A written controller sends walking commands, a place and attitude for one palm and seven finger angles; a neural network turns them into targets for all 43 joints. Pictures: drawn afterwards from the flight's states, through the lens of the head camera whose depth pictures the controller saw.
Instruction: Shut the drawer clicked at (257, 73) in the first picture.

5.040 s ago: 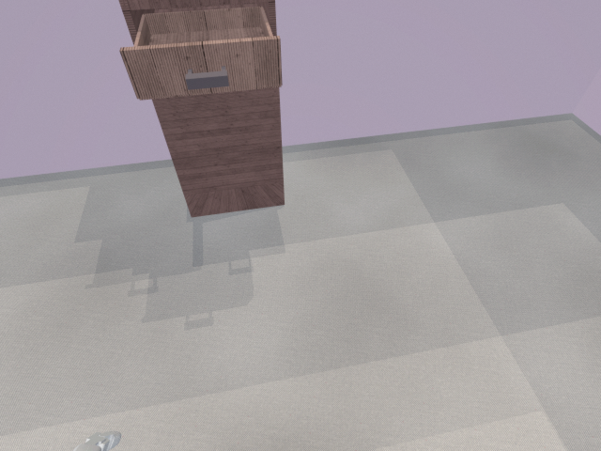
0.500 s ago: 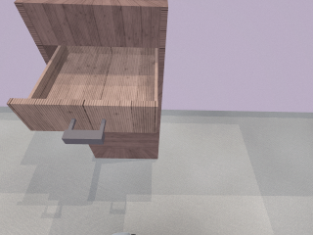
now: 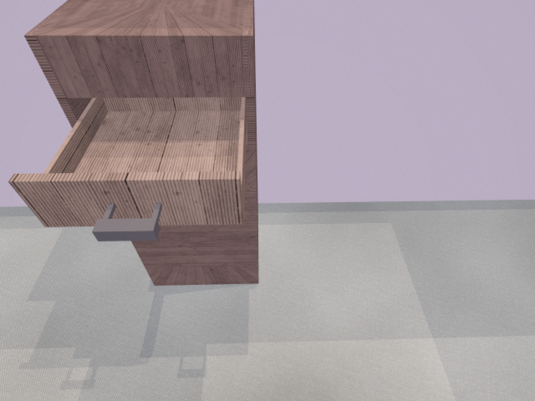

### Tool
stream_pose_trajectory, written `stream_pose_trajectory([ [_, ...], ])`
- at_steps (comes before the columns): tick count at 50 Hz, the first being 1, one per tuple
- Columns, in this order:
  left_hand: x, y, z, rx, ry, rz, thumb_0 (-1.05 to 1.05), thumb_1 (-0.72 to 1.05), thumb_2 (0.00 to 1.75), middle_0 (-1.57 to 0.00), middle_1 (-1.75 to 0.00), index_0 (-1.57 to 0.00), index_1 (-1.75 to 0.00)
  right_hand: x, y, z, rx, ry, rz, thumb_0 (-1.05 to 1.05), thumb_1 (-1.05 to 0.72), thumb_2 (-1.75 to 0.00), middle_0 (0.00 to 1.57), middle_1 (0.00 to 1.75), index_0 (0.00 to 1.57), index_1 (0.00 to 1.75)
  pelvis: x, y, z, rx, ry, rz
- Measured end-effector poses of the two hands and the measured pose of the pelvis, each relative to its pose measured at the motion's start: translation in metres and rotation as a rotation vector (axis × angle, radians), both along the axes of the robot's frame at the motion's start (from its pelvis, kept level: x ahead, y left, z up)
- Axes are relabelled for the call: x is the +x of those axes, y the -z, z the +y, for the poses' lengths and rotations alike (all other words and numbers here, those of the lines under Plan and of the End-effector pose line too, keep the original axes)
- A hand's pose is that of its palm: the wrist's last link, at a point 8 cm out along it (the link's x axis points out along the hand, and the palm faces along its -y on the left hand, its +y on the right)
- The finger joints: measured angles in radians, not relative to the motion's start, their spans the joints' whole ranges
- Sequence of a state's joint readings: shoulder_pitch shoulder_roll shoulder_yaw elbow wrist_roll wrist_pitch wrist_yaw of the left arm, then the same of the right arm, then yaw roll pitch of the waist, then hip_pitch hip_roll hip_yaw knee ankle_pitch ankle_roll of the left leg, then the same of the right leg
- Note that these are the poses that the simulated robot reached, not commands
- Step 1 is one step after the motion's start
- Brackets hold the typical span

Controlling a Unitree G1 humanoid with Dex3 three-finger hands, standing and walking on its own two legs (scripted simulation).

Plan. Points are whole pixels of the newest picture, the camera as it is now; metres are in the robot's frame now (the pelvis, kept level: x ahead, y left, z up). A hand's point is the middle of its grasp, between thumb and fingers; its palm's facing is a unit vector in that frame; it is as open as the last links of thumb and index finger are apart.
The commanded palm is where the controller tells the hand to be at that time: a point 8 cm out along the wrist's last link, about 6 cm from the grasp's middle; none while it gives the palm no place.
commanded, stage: come to a stop and stand still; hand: left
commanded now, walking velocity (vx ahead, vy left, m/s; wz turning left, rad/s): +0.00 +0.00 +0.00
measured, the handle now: (131, 219) +0.40 +0.27 +0.03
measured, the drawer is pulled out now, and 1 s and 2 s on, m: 0.26 0.26 0.26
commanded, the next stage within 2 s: look again from close up in 0.14 s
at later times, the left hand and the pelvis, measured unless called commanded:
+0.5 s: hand out of the picture -0.02 +0.21 -0.19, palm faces +0.04 -0.99 -0.16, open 7.4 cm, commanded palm none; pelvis -0.01 +0.05 -0.01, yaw +0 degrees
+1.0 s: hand out of the picture -0.05 +0.23 -0.18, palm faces +0.06 -0.98 -0.16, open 7.4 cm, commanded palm none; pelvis -0.01 +0.07 +0.00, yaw +2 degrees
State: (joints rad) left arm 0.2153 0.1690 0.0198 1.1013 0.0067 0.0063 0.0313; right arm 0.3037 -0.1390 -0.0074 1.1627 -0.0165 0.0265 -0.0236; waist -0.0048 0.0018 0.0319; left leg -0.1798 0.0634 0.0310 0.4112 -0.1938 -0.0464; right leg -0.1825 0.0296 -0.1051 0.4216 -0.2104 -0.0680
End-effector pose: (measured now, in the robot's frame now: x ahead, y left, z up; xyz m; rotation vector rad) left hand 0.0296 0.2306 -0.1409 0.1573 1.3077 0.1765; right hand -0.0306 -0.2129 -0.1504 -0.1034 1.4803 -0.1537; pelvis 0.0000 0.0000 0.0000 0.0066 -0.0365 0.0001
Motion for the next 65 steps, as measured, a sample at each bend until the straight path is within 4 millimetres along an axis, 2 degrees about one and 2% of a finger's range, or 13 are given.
stream_pose_trajectory([
  [7, -0.028, 0.004, -0.004, -0.023, -0.014, 0.065, 0.0, 0.92, 0.9, -0.2, -0.3, -0.2, -0.3, -0.029, -0.002, 0.014, 0.017, 0.025, 0.048, 0.01, -0.9, -0.9, 0.2, 0.3, 0.2, 0.29, -0.004, 0.0, 0.004, -0.006, 0.002, 0.01],
  [13, -0.049, 0.008, -0.008, -0.05, -0.026, 0.113, 0.0, 0.91, 0.9, -0.2, -0.3, -0.2, -0.3, -0.036, -0.004, 0.026, 0.022, 0.027, 0.065, 0.01, -0.9, -0.9, 0.2, 0.3, 0.2, 0.29, -0.004, 0.0, 0.012, -0.01, 0.005, 0.019],
  [18, -0.06, 0.013, -0.001, -0.064, 0.002, 0.116, 0.0, 0.91, 0.9, -0.2, -0.3, -0.2, -0.3, -0.018, 0.001, 0.035, 0.006, 0.029, -0.031, 0.01, -0.9, -0.9, 0.2, 0.3, 0.2, 0.29, -0.009, 0.005, 0.029, -0.024, 0.004, 0.007],
  [24, -0.054, 0.016, 0.022, -0.063, -0.009, 0.059, 0.0, 0.91, 0.9, -0.2, -0.3, -0.2, -0.3, 0.01, 0.001, 0.053, -0.007, -0.019, -0.128, 0.01, -0.92, -0.9, 0.2, 0.3, 0.2, 0.29, -0.012, 0.007, 0.049, -0.017, -0.004, -0.005],
  [32, -0.054, 0.012, 0.053, -0.034, -0.006, 0.024, 0.0, 0.91, 0.9, -0.2, -0.3, -0.2, -0.3, 0.021, -0.006, 0.057, -0.033, -0.041, -0.17, 0.02, -0.93, -0.9, 0.2, 0.3, 0.2, 0.29, -0.017, 0.005, 0.066, -0.009, -0.004, 0.001],
  [38, -0.066, 0.01, 0.063, -0.025, -0.007, 0.058, 0.0, 0.91, 0.9, -0.2, -0.3, -0.2, -0.3, 0.024, -0.009, 0.059, -0.038, -0.049, -0.174, 0.02, -0.92, -0.9, 0.2, 0.3, 0.2, 0.29, -0.019, 0.003, 0.071, -0.007, -0.002, 0.007],
  [46, -0.082, 0.011, 0.056, -0.042, -0.02, 0.105, 0.0, 0.91, 0.9, -0.2, -0.3, -0.2, -0.3, 0.02, -0.007, 0.059, -0.028, -0.057, -0.141, 0.01, -0.91, -0.9, 0.2, 0.3, 0.2, 0.29, -0.017, 0.003, 0.069, -0.01, -0.012, 0.007],
  [55, -0.087, 0.018, 0.037, -0.081, -0.071, 0.129, 0.0, 0.91, 0.9, -0.2, -0.3, -0.2, -0.3, 0.024, -0.003, 0.057, -0.023, -0.068, -0.091, 0.01, -0.9, -0.9, 0.2, 0.3, 0.2, 0.29, 0.0, 0.008, 0.062, -0.016, -0.035, 0.014],
  [60, -0.079, 0.022, 0.028, -0.104, -0.074, 0.158, 0.0, 0.91, 0.9, -0.2, -0.3, -0.2, -0.3, 0.036, -0.003, 0.059, -0.021, -0.053, -0.09, 0.01, -0.9, -0.9, 0.2, 0.3, 0.2, 0.29, 0.017, 0.01, 0.06, -0.016, -0.031, 0.023],
  [65, -0.06, 0.022, 0.023, -0.106, -0.074, 0.155, 0.0, 0.91, 0.9, -0.2, -0.3, -0.2, -0.3, 0.051, -0.001, 0.06, -0.012, -0.042, -0.089, 0.01, -0.9, -0.9, 0.2, 0.3, 0.2, 0.29, 0.035, 0.011, 0.056, -0.015, -0.031, 0.033],
])
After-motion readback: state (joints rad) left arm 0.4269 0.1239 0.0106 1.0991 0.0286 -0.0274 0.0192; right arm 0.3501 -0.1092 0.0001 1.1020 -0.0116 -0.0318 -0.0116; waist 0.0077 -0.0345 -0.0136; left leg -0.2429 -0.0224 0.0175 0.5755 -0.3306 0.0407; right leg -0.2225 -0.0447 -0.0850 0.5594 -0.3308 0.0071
